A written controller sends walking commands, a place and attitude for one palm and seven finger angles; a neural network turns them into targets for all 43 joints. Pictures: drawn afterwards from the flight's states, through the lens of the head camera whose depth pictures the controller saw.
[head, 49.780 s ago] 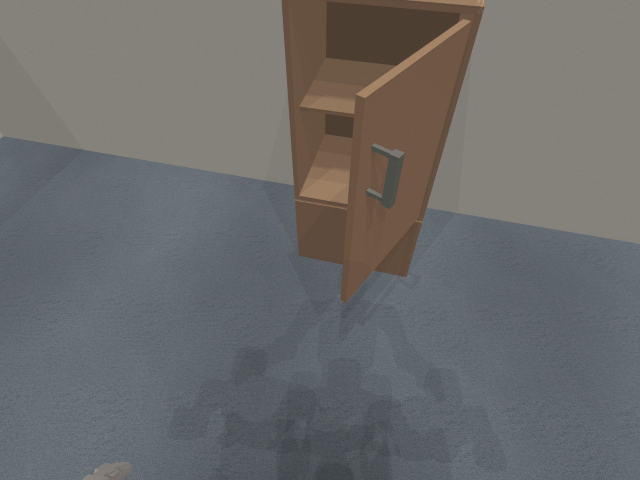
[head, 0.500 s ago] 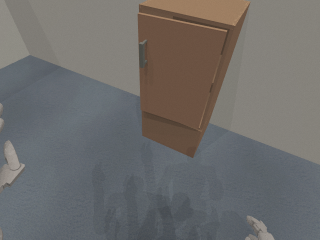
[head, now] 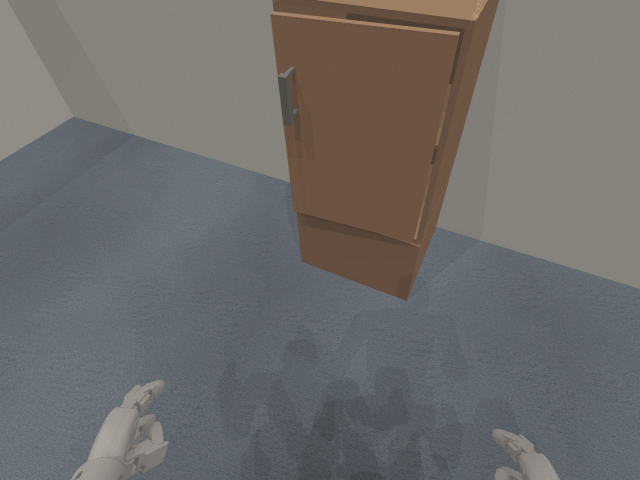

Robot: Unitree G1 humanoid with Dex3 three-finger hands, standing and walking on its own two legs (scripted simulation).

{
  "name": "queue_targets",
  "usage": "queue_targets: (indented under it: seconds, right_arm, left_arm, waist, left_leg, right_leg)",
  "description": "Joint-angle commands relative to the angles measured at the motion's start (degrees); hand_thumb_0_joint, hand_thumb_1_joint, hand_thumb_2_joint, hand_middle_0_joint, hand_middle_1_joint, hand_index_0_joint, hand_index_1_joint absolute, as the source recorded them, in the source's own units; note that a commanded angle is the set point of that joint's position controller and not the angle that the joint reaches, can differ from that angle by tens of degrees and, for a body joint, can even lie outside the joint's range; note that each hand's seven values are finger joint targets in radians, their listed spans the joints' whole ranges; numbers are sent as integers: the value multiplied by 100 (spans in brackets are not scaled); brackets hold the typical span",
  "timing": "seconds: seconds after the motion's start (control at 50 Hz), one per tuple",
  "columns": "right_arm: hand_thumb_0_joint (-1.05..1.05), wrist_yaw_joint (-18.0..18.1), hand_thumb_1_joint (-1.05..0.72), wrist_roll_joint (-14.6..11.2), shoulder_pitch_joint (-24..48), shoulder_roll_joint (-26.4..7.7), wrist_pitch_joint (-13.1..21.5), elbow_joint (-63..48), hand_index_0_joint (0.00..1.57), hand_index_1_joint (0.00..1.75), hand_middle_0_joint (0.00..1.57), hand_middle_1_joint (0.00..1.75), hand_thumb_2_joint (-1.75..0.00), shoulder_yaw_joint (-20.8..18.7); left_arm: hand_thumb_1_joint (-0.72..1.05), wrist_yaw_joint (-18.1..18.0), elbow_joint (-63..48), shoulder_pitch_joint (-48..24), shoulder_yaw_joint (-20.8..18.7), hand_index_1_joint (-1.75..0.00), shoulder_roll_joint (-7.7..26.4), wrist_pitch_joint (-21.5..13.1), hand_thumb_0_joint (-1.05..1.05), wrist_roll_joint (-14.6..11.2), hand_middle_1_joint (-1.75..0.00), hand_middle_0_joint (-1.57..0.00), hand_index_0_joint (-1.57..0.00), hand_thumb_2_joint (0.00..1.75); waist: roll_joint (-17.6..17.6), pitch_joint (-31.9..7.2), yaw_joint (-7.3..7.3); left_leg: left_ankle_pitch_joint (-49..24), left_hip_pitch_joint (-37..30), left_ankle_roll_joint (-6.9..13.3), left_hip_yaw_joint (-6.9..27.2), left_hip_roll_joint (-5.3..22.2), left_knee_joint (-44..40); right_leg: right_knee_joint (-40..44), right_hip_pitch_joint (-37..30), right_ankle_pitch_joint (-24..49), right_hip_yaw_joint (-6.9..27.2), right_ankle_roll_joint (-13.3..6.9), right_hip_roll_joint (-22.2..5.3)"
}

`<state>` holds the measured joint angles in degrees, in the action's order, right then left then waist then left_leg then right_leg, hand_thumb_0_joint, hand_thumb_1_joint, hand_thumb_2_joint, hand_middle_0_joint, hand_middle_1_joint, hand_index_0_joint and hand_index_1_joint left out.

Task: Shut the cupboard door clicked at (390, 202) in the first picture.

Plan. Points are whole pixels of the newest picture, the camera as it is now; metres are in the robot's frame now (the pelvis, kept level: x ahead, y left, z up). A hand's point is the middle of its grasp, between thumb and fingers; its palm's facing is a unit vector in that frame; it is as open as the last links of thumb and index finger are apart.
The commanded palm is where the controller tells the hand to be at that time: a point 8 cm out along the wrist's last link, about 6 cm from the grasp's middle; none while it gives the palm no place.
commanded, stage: let the arm hang, fingers relaxed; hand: left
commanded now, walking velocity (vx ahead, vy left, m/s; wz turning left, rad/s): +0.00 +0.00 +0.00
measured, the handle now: (289, 96) +0.93 +0.11 +0.01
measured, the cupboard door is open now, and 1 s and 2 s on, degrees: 4 4 4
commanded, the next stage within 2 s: look to check the result in 0.92 s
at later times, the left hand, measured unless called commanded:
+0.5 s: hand out of the picture -0.06 +0.20 -0.16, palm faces +0.01 -0.97 -0.24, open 7.3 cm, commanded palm none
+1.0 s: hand out of the picture -0.02 +0.17 -0.17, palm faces +0.00 -0.99 -0.17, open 7.4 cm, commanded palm none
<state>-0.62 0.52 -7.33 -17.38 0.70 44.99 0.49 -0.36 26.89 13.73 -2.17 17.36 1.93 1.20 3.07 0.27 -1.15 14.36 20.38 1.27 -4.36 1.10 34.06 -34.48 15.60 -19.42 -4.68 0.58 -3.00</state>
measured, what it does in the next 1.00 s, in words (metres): stands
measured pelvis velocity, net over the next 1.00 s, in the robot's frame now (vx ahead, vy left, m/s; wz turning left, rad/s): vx -0.02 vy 0.00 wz -0.02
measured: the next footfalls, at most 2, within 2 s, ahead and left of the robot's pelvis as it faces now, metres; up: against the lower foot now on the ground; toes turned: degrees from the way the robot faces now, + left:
none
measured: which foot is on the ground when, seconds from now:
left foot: down 0.00-1.00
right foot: down 0.00-1.00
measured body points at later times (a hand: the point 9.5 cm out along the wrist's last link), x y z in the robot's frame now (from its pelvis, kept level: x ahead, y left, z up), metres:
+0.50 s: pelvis -0.02 +0.00 +0.01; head -0.01 +0.00 +0.46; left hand -0.06 +0.25 -0.14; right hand -0.04 -0.22 -0.15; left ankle +0.04 +0.10 -0.73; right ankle -0.01 -0.12 -0.73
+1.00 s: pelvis -0.02 +0.00 +0.01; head -0.02 +0.01 +0.46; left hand -0.02 +0.22 -0.15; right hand -0.03 -0.22 -0.14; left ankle +0.04 +0.10 -0.73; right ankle -0.01 -0.12 -0.73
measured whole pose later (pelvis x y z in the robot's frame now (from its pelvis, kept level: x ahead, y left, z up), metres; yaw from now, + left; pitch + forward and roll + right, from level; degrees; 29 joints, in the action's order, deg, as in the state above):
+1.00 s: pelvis -0.02 +0.00 +0.01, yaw -1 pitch -2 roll +0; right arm 1.6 0.9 -17.5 -8.3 -0.7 64.0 -0.7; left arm -1.4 64.9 17.0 -0.6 8.4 0.1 1.2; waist -0.3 1.3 -1.0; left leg 8.1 13.8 1.4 -5.1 1.3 23.6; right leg -23.8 9.4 -12.6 -4.1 0.7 -2.1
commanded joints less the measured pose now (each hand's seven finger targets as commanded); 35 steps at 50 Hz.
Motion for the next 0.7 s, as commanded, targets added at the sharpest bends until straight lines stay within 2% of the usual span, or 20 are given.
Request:
queue_targets:
  seconds: [0.0,0.04,0.1,0.12,0.14,0.16,0.22,0.38,0.48,0.52,0.6,0.68]
  right_arm:
    - [0,55,-90,99,-246,-569,-16,-144,20,30,20,30,-90,-148]
    - [0,80,-90,96,-232,-443,-41,157,20,30,20,30,-90,-105]
    - [0,126,-90,68,-342,-323,-66,576,20,30,20,30,-90,-100]
    - [0,152,-90,93,-434,-221,-70,689,20,30,20,30,-90,-128]
    - [0,163,-90,86,-482,-185,-79,805,20,30,20,30,-90,-131]
    - [0,176,-90,74,-546,-145,-86,914,20,30,20,30,-90,-141]
    - [0,201,-90,42,-790,-149,-93,1180,20,30,20,30,-90,-185]
    - [0,245,-90,32,-1200,-21,-117,1634,20,30,20,30,-90,-220]
    - [0,242,-90,45,-1336,97,-131,1732,20,30,20,30,-90,-237]
    - [0,239,-90,46,-1364,161,-128,1751,20,30,20,30,-90,-242]
    - [0,243,-90,39,-1395,189,-104,1751,20,30,20,30,-90,-243]
    - [0,251,-90,50,-1374,271,-80,1776,20,30,20,30,-90,-223]
  left_arm:
    - [90,-32,829,43,-24,-30,629,-163,0,-10,-30,-20,-20,90]
    - [90,-47,1468,104,25,-30,477,-147,0,-31,-30,-20,-20,90]
    - [90,-51,2231,216,37,-30,384,-182,0,-41,-30,-20,-20,90]
    - [90,-58,2387,257,-35,-30,193,-180,0,-27,-30,-20,-20,90]
    - [90,-54,2559,311,-24,-30,198,-172,0,-33,-30,-20,-20,90]
    - [90,-49,2718,337,-17,-30,203,-177,0,-41,-30,-20,-20,90]
    - [90,-47,3101,387,20,-30,207,-211,0,-49,-30,-20,-20,90]
    - [90,-84,3649,606,58,-30,56,-193,0,-45,-30,-20,-20,90]
    - [90,-106,3720,754,48,-30,-35,-173,0,-29,-30,-20,-20,90]
    - [90,-111,3722,792,37,-30,-48,-174,0,-20,-30,-20,-20,90]
    - [90,-125,3688,821,23,-30,-92,-194,0,-12,-30,-20,-20,90]
    - [90,-129,3700,801,28,-30,-178,-203,0,-23,-30,-20,-20,90]
  waist:
    - [-545,-527,49]
    - [-10,-501,114]
    - [135,-319,114]
    - [391,-290,105]
    - [570,-231,120]
    - [603,-133,122]
    - [51,-34,87]
    - [-343,469,60]
    - [-464,592,75]
    - [-369,574,75]
    - [-424,606,93]
    - [-225,601,89]
  left_leg:
    - [-1661,-684,11,730,452,-626]
    - [-1429,-605,26,780,494,-915]
    - [-967,-734,-13,730,460,-1067]
    - [-666,-690,3,739,479,-1170]
    - [-436,-663,9,749,469,-1265]
    - [-289,-586,7,746,466,-1327]
    - [-270,-758,9,728,494,-1347]
    - [298,-747,60,730,530,-1631]
    - [546,-663,81,719,497,-1685]
    - [592,-626,82,700,491,-1696]
    - [412,-605,83,699,478,-1679]
    - [323,-597,65,697,483,-1728]
  right_leg:
    - [723,-278,1223,575,-355,-468]
    - [874,-541,941,574,-259,-366]
    - [1249,-509,698,629,-303,-373]
    - [1348,-534,545,613,-334,-366]
    - [1411,-561,498,602,-343,-351]
    - [1496,-587,480,609,-360,-355]
    - [1705,-489,395,586,-378,-399]
    - [1827,-130,-64,546,-350,-315]
    - [1806,55,-331,579,-322,-285]
    - [1802,69,-363,584,-315,-285]
    - [1745,63,-200,581,-314,-273]
    - [1687,-20,47,551,-302,-279]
